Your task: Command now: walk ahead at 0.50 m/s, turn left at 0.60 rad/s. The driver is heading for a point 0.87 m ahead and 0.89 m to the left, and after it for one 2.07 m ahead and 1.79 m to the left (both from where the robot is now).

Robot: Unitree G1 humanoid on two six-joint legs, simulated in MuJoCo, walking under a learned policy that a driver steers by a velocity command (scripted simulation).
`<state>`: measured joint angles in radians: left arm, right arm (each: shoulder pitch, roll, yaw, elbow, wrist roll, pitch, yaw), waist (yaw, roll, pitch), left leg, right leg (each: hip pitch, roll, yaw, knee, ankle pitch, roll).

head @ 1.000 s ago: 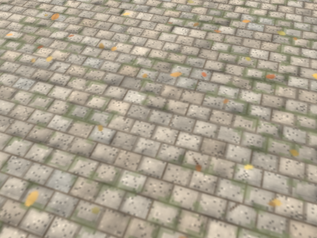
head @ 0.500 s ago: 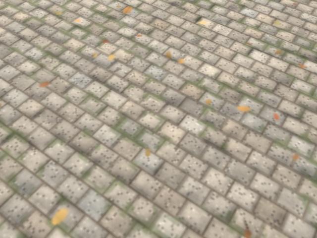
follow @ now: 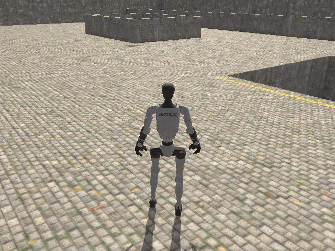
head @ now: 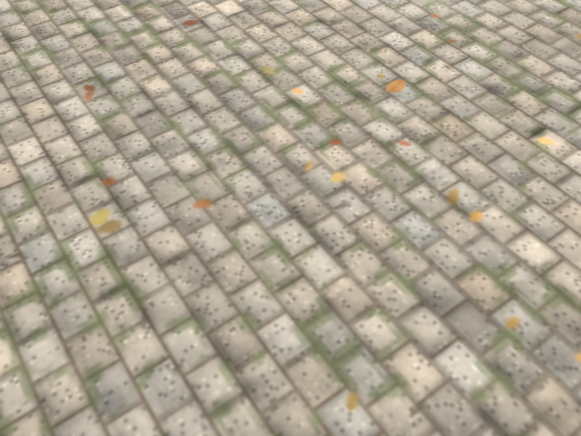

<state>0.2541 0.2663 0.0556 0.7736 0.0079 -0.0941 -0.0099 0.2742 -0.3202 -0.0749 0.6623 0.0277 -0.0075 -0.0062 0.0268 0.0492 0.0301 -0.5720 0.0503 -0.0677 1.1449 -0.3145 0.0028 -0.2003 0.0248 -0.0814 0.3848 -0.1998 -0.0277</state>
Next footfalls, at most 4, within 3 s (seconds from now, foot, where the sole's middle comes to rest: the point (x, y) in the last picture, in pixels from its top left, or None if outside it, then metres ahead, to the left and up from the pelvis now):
0.30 left None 0.32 0.17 -0.78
0.80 right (289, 364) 0.65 0.07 -0.78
1.32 left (156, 311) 0.80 0.42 -0.78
1.80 right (172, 210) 1.14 0.44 -0.78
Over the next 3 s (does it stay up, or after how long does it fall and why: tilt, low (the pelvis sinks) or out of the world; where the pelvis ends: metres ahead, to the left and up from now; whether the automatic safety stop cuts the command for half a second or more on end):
stays up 1.30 0.95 -0.01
